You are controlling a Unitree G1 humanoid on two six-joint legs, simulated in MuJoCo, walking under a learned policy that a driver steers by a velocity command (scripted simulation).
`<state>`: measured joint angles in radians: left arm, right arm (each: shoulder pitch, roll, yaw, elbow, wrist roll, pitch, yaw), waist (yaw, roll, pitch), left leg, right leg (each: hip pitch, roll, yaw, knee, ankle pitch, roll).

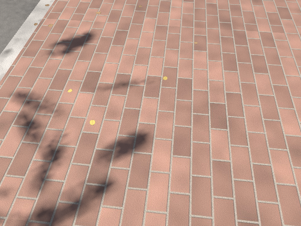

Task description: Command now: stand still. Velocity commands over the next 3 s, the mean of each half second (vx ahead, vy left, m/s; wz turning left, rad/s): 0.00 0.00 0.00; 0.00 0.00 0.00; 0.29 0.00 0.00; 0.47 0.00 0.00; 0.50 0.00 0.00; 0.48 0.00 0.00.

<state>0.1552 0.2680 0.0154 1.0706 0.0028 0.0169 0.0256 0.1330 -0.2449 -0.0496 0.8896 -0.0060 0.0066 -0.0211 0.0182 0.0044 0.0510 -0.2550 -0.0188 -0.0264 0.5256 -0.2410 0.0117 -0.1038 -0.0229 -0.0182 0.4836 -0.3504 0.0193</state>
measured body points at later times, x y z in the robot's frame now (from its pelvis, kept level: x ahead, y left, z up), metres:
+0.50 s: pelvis -0.01 -0.01 +0.00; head +0.00 -0.01 +0.45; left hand -0.01 +0.24 -0.15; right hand +0.06 -0.26 -0.14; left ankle +0.03 +0.11 -0.74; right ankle -0.06 -0.13 -0.74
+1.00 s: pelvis -0.01 -0.02 +0.00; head +0.00 -0.02 +0.45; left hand -0.04 +0.22 -0.15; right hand +0.04 -0.26 -0.15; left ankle +0.03 +0.11 -0.74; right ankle -0.06 -0.13 -0.74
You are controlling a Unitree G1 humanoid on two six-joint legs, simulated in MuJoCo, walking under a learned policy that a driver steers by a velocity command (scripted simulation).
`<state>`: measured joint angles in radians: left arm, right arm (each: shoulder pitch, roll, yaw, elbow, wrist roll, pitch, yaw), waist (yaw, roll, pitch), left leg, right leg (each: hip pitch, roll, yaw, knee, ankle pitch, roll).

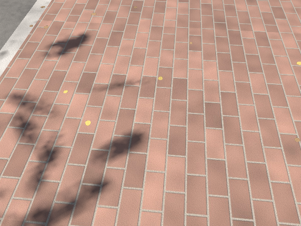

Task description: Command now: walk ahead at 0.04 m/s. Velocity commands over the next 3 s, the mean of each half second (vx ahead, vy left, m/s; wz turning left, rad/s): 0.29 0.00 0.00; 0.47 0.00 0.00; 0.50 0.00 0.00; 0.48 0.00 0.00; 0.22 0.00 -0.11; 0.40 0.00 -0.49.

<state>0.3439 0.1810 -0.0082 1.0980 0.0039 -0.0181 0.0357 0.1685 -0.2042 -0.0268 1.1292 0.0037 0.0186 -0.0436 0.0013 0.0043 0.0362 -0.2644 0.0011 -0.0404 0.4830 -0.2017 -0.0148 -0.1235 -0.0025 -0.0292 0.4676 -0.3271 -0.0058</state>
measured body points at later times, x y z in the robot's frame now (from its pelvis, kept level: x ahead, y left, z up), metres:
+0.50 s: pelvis +0.14 +0.04 +0.01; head +0.15 +0.06 +0.46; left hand +0.25 +0.31 -0.13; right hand +0.07 -0.19 -0.14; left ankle +0.06 +0.13 -0.74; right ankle +0.19 -0.11 -0.66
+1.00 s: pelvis +0.43 -0.02 +0.01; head +0.44 -0.03 +0.46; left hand +0.45 +0.24 -0.13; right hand +0.54 -0.29 -0.12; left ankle +0.48 +0.15 -0.66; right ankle +0.44 -0.10 -0.74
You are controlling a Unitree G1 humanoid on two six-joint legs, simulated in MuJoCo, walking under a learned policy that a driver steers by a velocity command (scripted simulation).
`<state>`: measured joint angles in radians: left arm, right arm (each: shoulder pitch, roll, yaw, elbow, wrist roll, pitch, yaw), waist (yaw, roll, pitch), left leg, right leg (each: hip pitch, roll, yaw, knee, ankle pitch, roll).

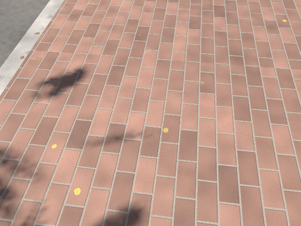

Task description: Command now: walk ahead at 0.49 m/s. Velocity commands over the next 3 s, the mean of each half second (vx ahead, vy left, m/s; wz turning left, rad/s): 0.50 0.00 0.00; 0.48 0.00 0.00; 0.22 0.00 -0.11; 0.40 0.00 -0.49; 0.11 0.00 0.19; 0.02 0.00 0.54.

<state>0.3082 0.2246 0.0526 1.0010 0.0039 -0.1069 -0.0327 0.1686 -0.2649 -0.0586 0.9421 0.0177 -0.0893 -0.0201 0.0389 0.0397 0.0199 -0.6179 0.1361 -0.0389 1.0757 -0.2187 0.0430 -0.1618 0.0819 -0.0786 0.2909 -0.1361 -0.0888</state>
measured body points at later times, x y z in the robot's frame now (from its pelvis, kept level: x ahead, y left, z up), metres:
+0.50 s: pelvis +0.29 +0.08 +0.00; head +0.32 +0.09 +0.45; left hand +0.37 +0.35 -0.14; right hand +0.36 -0.19 -0.13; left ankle +0.33 +0.16 -0.75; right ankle +0.27 -0.09 -0.66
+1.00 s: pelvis +0.58 +0.01 -0.01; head +0.61 -0.01 +0.44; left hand +0.70 +0.27 -0.13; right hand +0.61 -0.26 -0.16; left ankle +0.47 +0.15 -0.65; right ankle +0.64 -0.08 -0.74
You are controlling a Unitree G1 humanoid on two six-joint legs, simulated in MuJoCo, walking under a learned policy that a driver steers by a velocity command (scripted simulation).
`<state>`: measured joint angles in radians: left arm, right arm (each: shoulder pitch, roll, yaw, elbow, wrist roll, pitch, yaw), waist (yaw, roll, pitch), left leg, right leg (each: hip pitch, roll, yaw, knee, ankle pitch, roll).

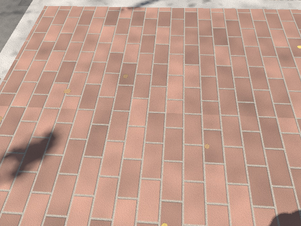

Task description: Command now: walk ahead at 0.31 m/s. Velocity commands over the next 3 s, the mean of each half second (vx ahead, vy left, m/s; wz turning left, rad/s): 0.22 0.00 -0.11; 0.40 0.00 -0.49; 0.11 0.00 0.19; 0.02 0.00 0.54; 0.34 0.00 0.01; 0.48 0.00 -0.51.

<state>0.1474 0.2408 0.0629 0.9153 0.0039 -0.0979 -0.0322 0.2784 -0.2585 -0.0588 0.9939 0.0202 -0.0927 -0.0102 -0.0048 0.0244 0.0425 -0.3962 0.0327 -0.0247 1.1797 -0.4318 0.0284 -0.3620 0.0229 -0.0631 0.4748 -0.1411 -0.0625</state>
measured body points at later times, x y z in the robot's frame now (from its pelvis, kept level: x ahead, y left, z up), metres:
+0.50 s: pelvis +0.15 +0.01 +0.00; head +0.16 +0.02 +0.45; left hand +0.26 +0.27 -0.13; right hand +0.20 -0.27 -0.12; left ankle +0.19 +0.14 -0.74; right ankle +0.12 -0.10 -0.68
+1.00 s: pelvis +0.31 -0.09 +0.01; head +0.33 -0.13 +0.46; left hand +0.37 +0.16 -0.11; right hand +0.44 -0.40 -0.09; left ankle +0.53 +0.01 -0.68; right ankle +0.22 -0.14 -0.74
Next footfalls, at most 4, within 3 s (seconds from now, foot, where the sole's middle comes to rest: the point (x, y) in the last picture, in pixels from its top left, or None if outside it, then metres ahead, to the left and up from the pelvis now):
0.30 left None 0.23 0.14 -0.77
0.70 right None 0.26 -0.15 -0.77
1.14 left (181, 195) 0.59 -0.08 -0.77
1.54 right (230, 214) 0.50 -0.29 -0.77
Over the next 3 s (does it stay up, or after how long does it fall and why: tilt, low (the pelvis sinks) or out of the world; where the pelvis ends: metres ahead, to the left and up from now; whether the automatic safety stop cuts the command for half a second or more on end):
stays up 0.94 -0.12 -0.01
